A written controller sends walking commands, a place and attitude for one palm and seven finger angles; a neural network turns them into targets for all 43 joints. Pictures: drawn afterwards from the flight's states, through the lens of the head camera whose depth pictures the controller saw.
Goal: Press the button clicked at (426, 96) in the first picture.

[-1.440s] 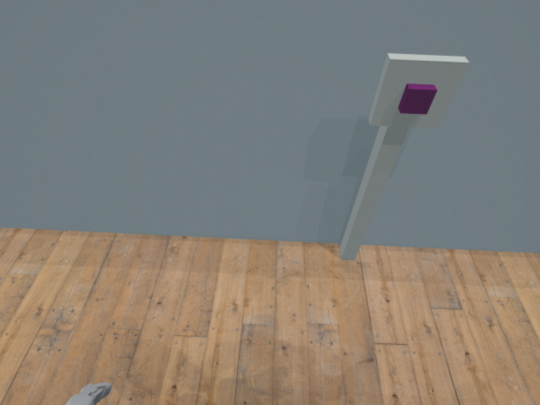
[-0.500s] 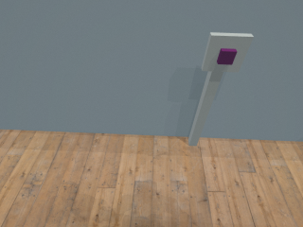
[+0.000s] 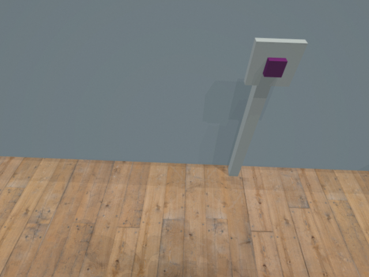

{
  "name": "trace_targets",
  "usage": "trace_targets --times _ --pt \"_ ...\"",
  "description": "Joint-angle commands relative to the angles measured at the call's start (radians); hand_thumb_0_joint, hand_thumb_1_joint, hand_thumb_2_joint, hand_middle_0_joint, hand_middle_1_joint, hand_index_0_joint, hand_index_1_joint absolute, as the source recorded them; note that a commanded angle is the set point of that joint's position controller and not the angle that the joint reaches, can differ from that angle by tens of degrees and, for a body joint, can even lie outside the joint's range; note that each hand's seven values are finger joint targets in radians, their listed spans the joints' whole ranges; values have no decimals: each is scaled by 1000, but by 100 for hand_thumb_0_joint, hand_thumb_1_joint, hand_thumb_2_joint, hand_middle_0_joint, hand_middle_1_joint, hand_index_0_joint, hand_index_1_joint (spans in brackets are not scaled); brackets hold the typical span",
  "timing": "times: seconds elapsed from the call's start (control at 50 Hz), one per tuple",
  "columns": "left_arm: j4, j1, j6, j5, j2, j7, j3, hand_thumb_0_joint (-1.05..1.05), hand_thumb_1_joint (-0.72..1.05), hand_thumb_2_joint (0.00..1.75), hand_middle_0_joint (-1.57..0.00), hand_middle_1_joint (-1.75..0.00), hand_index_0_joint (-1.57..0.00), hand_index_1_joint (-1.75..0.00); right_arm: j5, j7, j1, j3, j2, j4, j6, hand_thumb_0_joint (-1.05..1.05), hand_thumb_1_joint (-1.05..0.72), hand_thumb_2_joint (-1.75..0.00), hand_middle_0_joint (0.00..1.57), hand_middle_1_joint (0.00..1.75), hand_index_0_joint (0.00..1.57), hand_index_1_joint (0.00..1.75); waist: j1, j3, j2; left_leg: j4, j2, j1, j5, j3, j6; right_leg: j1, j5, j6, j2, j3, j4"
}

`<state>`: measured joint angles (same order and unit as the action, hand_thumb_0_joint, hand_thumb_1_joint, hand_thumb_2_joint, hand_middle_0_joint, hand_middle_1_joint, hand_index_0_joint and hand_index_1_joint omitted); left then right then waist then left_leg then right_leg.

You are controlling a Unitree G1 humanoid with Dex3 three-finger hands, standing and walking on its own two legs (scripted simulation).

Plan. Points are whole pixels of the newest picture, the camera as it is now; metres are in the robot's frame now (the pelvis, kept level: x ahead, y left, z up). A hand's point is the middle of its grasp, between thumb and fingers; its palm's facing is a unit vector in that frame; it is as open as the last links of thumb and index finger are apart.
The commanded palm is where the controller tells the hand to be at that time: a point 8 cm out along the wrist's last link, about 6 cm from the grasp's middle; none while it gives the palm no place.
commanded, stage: look at it before walking up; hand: left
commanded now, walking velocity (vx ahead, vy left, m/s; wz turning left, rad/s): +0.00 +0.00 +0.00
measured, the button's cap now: (274, 67) +0.82 -0.29 +0.04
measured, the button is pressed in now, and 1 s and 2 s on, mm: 0 0 0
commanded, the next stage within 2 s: walk to a spot facing it in 0.10 s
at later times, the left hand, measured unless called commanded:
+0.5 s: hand out of the picture +0.07 +0.21 -0.18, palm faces -0.13 -0.95 -0.29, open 7.4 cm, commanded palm none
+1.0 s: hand out of the picture +0.09 +0.17 -0.17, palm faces -0.30 -0.92 -0.25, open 7.4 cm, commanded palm none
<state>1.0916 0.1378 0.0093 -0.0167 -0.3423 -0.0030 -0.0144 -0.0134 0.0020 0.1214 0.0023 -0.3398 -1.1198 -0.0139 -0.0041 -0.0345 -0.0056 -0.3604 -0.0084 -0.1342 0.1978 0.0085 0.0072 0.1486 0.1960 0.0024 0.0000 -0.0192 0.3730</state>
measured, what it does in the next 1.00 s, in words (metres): lifts its left foot, turning right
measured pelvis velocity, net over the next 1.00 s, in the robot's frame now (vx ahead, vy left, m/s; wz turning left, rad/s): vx -0.01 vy -0.01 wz -0.38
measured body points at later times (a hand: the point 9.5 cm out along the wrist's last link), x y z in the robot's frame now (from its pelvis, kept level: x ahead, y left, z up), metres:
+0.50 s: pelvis -0.01 -0.01 -0.01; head +0.02 -0.01 +0.43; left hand +0.07 +0.26 -0.16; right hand +0.05 -0.28 -0.16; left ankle +0.00 +0.12 -0.75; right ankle +0.00 -0.11 -0.74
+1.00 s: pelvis -0.01 -0.01 -0.01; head +0.03 -0.03 +0.44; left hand +0.11 +0.22 -0.15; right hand +0.01 -0.30 -0.14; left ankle +0.02 +0.14 -0.70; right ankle -0.02 -0.11 -0.75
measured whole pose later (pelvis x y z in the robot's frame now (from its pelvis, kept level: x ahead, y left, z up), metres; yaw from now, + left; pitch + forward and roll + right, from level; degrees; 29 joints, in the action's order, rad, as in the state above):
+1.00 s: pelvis -0.01 -0.01 -0.01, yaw -22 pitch +2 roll +1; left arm 0.93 0.27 -0.03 -0.03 -0.21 0.01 0.06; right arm -0.01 0.03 0.08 -0.06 -0.24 -0.93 0.04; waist 0.05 -0.06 -0.01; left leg -0.90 -0.03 -0.42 0.41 -0.03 0.07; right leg 0.31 0.18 -0.05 0.11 -0.16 0.46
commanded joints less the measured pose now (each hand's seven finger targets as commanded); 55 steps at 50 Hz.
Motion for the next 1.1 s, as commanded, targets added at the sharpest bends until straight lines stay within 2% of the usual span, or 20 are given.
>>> trace_targets --times 0.0,0.22,0.28,0.34,0.4,0.44,0.48,0.52,0.54,0.56,0.58,0.6,0.62,0.68,0.76,0.84,0.96,1.02,1.06,1.08 --pt "-64 -40 19 5 -206 14 46 0 90 90 -20 -30 -20 -30 5 11 -46 -40 -208 62 -24 0 -90 -90 20 30 20 30 4 66 10 64 -114 21 -101 -100 -31 4 -93 -33 -116 -105 -61" --pt "-72 -42 14 4 -204 13 50 0 90 90 -20 -30 -20 -30 5 16 -39 -44 -208 66 -24 0 -90 -90 20 30 20 30 3 66 -1 42 -121 43 -145 -80 -29 12 -172 -35 -112 -114 -42" --pt "-74 19 -19 5 -100 19 37 0 90 90 -20 -30 -20 -30 3 22 26 -30 -90 69 -1 0 -90 -90 20 30 20 30 -1 60 2 -17 -128 40 -162 -28 -9 62 -244 -25 -105 -125 26" --pt "-112 37 -37 0 -101 14 50 0 90 90 -20 -30 -20 -30 1 29 40 -50 -109 110 15 0 -90 -90 20 30 20 30 -2 41 23 -40 -157 25 -115 -24 -20 134 -217 -24 -75 -128 97" --pt "-150 46 -49 -3 -84 6 61 0 90 90 -20 -30 -20 -30 -2 32 32 -70 -128 151 21 0 -90 -90 20 30 20 30 0 31 81 -16 -221 4 -74 -58 -56 203 -137 -11 -26 -93 227" --pt "-170 66 -55 -3 -58 0 67 0 90 90 -20 -30 -20 -30 0 31 18 -82 -137 176 17 0 -90 -90 20 30 20 30 10 37 186 14 -318 -17 -179 -99 -125 234 149 6 3 -24 422" --pt "-189 89 -61 -3 -40 -3 78 0 90 90 -20 -30 -20 -30 -4 30 -8 -89 -126 203 14 0 -90 -90 20 30 20 30 24 32 199 -1 -372 -62 -270 -82 -170 220 299 11 -30 -11 515" --pt "-184 167 -55 -5 -26 -9 86 0 90 90 -20 -30 -20 -30 -9 29 -52 -95 -119 228 18 0 -90 -90 20 30 20 30 69 40 160 -124 -331 -123 -237 8 -116 111 207 5 -47 11 372" --pt "-170 227 -47 -10 -39 -10 93 0 90 90 -20 -30 -20 -30 -6 27 -65 -97 -113 233 24 0 -90 -90 20 30 20 30 99 58 74 -261 -273 -173 -143 65 -60 36 47 5 -43 14 224" --pt "-171 254 -31 -21 -115 -1 108 0 90 90 -20 -30 -20 -30 0 23 -39 -89 -51 250 35 0 -90 -90 20 30 20 30 101 41 -219 -517 -127 -296 155 144 22 10 -133 -35 -183 -240 4" --pt "-184 251 -22 -15 -181 13 116 0 90 90 -20 -30 -20 -30 2 21 -38 -76 6 284 36 0 -90 -90 20 30 20 30 84 24 -380 -717 -13 -454 417 76 54 25 -370 -139 -364 -573 -90" --pt "-192 243 -27 -6 -164 23 118 0 90 90 -20 -30 -20 -30 5 25 -32 -82 -22 276 41 0 -90 -90 20 30 20 30 78 45 -254 -777 -44 -426 372 -37 37 28 -260 -197 -363 -507 -96" --pt "-211 189 -26 -6 -134 25 121 0 90 90 -20 -30 -20 -30 6 20 -39 -85 -22 269 40 0 -90 -90 20 30 20 30 60 24 -229 -796 -63 -434 307 -47 34 76 -109 -195 -308 -492 -115" --pt "-232 133 -16 0 -73 22 109 0 90 90 -20 -30 -20 -30 -1 17 -22 -87 -9 240 32 0 -90 -90 20 30 20 30 29 56 -94 -788 -70 -419 175 -42 53 37 -236 -175 -219 -378 -44" --pt "-216 182 -13 0 -64 21 115 0 90 90 -20 -30 -20 -30 -1 23 -7 -85 12 234 38 0 -90 -90 20 30 20 30 37 120 -88 -743 -49 -430 143 -37 70 -62 -320 -156 -179 -348 -13" --pt "-206 214 -16 -4 -56 23 122 0 90 90 -20 -30 -20 -30 0 31 -42 -83 20 256 33 0 -90 -90 20 30 20 30 56 133 -91 -665 -42 -443 181 -44 76 -113 -366 -180 -185 -397 1" --pt "-220 189 -28 -12 -80 22 133 0 90 90 -20 -30 -20 -30 9 37 -57 -80 23 283 25 0 -90 -90 20 30 20 30 62 120 -140 -479 -14 -343 234 -42 61 -48 -370 -201 -172 -477 7" --pt "-242 135 -37 -13 -92 20 134 0 90 90 -20 -30 -20 -30 16 39 -20 -81 21 288 21 0 -90 -90 20 30 20 30 42 113 -156 -339 8 -227 232 -46 41 48 -337 -180 -150 -510 7" --pt "-255 82 -42 -9 -93 18 133 0 90 90 -20 -30 -20 -30 19 42 75 -82 20 270 11 0 -90 -90 20 30 20 30 -5 141 -151 -137 21 -61 117 -26 30 129 -289 -125 -110 -484 55" --pt "-269 58 -43 -3 -69 16 129 0 90 90 -20 -30 -20 -30 18 49 135 -85 -6 257 0 0 -90 -90 20 30 20 30 -38 164 -106 -22 -30 99 52 -59 12 243 -197 -78 -51 -429 130"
